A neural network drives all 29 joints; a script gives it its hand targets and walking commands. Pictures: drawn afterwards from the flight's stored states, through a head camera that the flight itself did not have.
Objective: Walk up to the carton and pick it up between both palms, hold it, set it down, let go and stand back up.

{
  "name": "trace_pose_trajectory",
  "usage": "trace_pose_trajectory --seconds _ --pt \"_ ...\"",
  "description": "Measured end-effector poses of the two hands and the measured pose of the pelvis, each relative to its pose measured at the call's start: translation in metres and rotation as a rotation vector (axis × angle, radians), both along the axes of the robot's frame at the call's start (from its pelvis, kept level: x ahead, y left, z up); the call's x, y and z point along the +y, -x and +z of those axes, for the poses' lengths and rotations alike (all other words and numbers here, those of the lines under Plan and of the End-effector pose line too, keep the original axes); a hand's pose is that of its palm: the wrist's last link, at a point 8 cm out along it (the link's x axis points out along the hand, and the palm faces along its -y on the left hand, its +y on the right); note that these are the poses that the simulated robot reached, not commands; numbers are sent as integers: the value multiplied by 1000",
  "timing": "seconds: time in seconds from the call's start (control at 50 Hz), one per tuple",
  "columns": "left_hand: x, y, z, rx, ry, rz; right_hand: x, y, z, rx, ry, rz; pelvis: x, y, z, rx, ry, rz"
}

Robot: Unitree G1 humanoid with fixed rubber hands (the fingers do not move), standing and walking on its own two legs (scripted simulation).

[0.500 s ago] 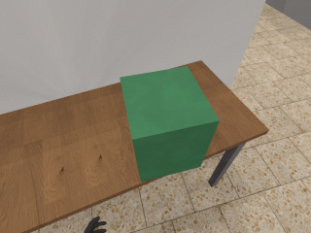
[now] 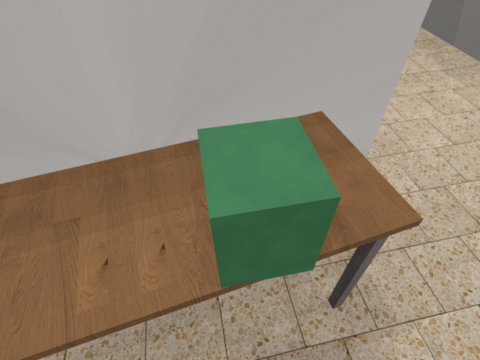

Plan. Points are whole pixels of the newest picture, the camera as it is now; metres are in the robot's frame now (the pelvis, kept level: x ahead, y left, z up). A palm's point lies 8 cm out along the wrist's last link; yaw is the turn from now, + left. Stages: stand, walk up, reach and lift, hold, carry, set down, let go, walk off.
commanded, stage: walk up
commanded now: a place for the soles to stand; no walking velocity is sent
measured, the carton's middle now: (258, 203) +0.40 -0.03 +0.01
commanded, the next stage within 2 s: reach and lift in 0.32 s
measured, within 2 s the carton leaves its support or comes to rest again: neither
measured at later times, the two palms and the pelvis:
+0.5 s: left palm out of the picture +0.14 +0.22 -0.13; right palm out of the picture +0.12 -0.24 -0.14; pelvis -0.04 -0.01 -0.03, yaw -1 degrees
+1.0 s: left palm out of the picture +0.12 +0.20 -0.08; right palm out of the picture +0.10 -0.24 -0.09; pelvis -0.05 -0.04 +0.00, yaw +0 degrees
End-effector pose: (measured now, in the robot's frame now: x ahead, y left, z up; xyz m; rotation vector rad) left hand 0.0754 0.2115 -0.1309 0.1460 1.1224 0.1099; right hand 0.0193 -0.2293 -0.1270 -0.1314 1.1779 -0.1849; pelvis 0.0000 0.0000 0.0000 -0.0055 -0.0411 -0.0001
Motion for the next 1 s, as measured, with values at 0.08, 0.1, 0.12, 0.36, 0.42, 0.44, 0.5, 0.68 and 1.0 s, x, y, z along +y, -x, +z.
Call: trace_pose_trajectory --seconds 0.08,0.1,0.12,0.36,0.42,0.44,0.5,0.68,1.0 --pt "0 4 -1 5 -1 11 -2 1 0 7 3 6 -2 0 0 -1 2 8" --pt "0 4 -1 6 -1 13 -2 2 0 8 4 8 -2 0 0 -1 2 10" --pt "0 5 -1 8 -1 15 -3 2 1 10 5 9 -3 0 0 -1 2 11" --pt "1 11 -6 61 -4 9 -9 -2 -5 32 10 36 -7 5 -3 48 0 25" --pt "8 -15 -17 107 -31 -19 -16 -38 -17 -24 -13 41 -10 22 -18 131 -7 6" --pt "11 -28 -17 86 -38 -16 -17 -55 -18 -71 -15 47 -10 28 -23 150 -6 4" --pt "10 -69 -2 -37 -39 -34 -16 -101 -10 -228 -16 65 -13 43 -30 171 -8 -10" --pt "-22 -59 43 -148 -5 -81 2 -101 21 -351 -44 82 -24 45 1 78 8 -21" --pt "-13 -42 46 -284 -25 -2 -13 -77 37 -415 -11 73 -41 48 0 45 -3 -2"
